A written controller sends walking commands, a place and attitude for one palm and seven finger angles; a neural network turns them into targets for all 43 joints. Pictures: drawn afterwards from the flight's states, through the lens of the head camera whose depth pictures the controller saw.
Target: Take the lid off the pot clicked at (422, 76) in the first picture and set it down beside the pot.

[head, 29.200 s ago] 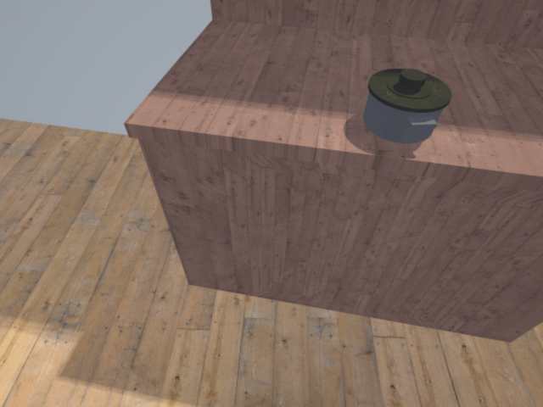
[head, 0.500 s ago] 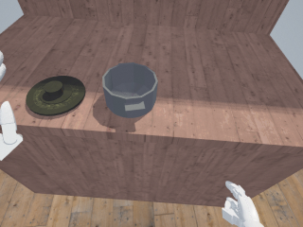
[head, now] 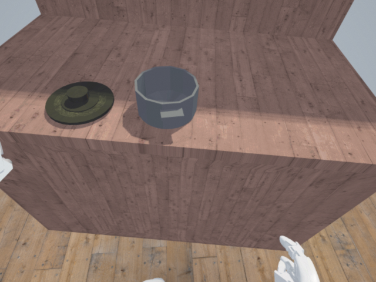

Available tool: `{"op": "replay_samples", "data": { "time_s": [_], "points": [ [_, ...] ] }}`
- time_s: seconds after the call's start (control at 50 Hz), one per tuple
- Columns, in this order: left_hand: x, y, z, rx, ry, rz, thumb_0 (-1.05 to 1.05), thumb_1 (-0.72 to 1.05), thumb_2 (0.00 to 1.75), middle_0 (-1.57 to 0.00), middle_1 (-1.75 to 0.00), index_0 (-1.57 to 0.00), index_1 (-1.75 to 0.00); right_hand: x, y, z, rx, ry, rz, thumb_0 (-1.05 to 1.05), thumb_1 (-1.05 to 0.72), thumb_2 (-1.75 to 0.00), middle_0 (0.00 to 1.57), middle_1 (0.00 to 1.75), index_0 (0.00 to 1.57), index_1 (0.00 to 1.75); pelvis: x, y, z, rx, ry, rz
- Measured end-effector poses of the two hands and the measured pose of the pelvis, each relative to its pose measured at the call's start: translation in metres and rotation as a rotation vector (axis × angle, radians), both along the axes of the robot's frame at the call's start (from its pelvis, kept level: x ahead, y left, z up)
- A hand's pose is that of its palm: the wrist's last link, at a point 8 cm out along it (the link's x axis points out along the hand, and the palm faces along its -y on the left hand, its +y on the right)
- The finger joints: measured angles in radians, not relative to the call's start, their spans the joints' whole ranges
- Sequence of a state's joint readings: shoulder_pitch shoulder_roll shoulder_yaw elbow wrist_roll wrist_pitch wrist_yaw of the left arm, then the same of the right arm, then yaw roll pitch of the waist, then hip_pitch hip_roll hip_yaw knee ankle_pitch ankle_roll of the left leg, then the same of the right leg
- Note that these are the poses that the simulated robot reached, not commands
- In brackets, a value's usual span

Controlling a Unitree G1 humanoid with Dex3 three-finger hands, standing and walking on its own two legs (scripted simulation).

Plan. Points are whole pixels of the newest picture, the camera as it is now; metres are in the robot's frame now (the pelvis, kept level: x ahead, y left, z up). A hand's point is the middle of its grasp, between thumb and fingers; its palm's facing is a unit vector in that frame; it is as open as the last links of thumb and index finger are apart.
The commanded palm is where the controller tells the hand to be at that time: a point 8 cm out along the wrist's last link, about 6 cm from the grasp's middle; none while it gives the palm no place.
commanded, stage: step back with the hand held close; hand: left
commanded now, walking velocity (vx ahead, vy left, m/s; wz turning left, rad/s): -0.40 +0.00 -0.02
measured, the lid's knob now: (78, 94) +0.53 +0.32 +0.09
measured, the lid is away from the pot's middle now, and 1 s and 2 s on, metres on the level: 0.23 0.23 0.23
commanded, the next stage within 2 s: stop stepping back and stand still in 0.78 s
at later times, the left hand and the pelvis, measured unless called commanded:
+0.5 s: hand out of the picture +0.16 +0.23 +0.27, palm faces +0.38 -0.84 -0.39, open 7.5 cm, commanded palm +0.09 +0.28 +0.27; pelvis -0.05 +0.01 +0.01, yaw -3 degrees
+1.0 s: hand out of the picture +0.04 +0.22 +0.23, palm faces +0.26 -0.88 -0.39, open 7.5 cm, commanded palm -0.03 +0.28 +0.27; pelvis -0.19 +0.01 +0.01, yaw -6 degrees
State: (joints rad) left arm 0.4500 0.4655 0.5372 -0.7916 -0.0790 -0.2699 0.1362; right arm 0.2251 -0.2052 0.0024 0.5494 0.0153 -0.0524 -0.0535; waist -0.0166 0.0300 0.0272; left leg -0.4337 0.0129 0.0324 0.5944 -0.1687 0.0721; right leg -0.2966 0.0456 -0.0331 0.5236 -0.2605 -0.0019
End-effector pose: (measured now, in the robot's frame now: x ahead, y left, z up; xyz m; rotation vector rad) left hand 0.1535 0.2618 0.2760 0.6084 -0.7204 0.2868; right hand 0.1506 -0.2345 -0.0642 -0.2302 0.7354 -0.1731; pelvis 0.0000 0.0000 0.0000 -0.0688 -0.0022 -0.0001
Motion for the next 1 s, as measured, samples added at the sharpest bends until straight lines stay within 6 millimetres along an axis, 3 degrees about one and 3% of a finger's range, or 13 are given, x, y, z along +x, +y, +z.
{"op": "replay_samples", "data": {
  "time_s": [0.18, 0.28, 0.46, 0.56, 0.66, 0.76, 0.86, 0.94, 1.0],
  "points": [
    [-0.018, -0.006, -0.001, 0.026, -0.003, 0.007, 0.01, 0.88, 0.90, -0.21, -0.30, -0.21, -0.31, -0.013, -0.009, -0.003, -0.008, -0.004, 0.006, 0.02, -0.91, -0.90, 0.20, 0.30, 0.20, 0.30, -0.017, -0.005, -0.003, 0.008, -0.001, 0.003],
    [-0.023, -0.001, -0.002, -0.007, -0.066, -0.039, 0.01, 0.88, 0.90, -0.21, -0.30, -0.21, -0.31, -0.029, -0.011, -0.004, -0.035, 0.043, -0.028, 0.02, -0.91, -0.90, 0.20, 0.30, 0.20, 0.30, -0.020, 0.004, -0.005, -0.001, 0.005, -0.002],
    [-0.019, 0.016, 0.000, -0.047, -0.019, -0.056, 0.01, 0.88, 0.90, -0.21, -0.30, -0.21, -0.31, -0.063, 0.013, 0.009, -0.008, 0.037, -0.057, 0.02, -0.91, -0.90, 0.20, 0.30, 0.20, 0.30, -0.046, 0.013, 0.010, -0.011, 0.041, -0.043],
    [-0.037, 0.001, 0.004, -0.006, 0.036, -0.112, 0.01, 0.88, 0.90, -0.21, -0.30, -0.20, -0.31, -0.079, 0.020, 0.012, 0.020, 0.022, -0.031, 0.02, -0.91, -0.90, 0.20, 0.30, 0.20, 0.30, -0.065, 0.010, 0.014, -0.018, 0.065, -0.067],
    [-0.070, -0.017, 0.007, 0.081, 0.014, -0.149, 0.01, 0.88, 0.90, -0.21, -0.30, -0.21, -0.31, -0.095, 0.011, 0.004, 0.022, -0.002, -0.015, 0.02, -0.90, -0.90, 0.21, 0.30, 0.20, 0.30, -0.094, 0.001, 0.005, 0.007, 0.072, -0.091],
    [-0.101, -0.022, 0.014, 0.052, -0.067, -0.179, 0.01, 0.88, 0.89, -0.22, -0.30, -0.21, -0.31, -0.128, -0.007, 0.004, -0.002, 0.007, -0.082, 0.02, -0.91, -0.90, 0.21, 0.30, 0.21, 0.30, -0.114, 0.002, 0.005, 0.000, 0.028, -0.091],
    [-0.113, -0.001, 0.006, -0.029, -0.112, -0.159, 0.01, 0.88, 0.89, -0.22, -0.30, -0.21, -0.31, -0.163, -0.018, 0.009, -0.054, 0.021, -0.144, 0.02, -0.91, -0.90, 0.20, 0.30, 0.20, 0.30, -0.135, 0.011, 0.002, 0.003, 0.024, -0.070],
    [-0.111, 0.014, -0.031, -0.138, 0.111, -0.125, 0.01, 0.88, 0.90, -0.21, -0.30, -0.20, -0.31, -0.193, -0.015, 0.013, -0.044, 0.014, -0.098, 0.02, -0.91, -0.90, 0.20, 0.30, 0.20, 0.30, -0.170, 0.015, 0.006, 0.002, 0.025, -0.077],
    [-0.141, 0.008, -0.039, -0.124, 0.220, -0.117, 0.01, 0.88, 0.90, -0.21, -0.30, -0.20, -0.31, -0.218, -0.010, 0.023, -0.029, -0.023, -0.108, 0.02, -0.91, -0.90, 0.20, 0.30, 0.20, 0.30, -0.190, 0.012, 0.008, 0.004, 0.033, -0.098]
  ]
}}
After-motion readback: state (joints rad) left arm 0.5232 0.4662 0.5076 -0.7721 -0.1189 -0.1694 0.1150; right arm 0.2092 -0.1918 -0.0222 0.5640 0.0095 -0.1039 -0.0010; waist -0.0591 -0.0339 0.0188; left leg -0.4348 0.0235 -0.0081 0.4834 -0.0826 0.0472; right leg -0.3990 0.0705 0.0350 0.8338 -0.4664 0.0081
